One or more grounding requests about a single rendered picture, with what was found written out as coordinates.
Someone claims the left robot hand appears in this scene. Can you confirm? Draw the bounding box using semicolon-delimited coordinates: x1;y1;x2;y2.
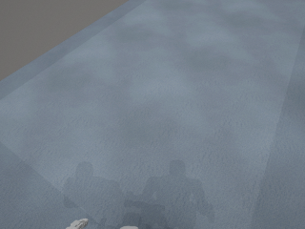
66;219;89;229

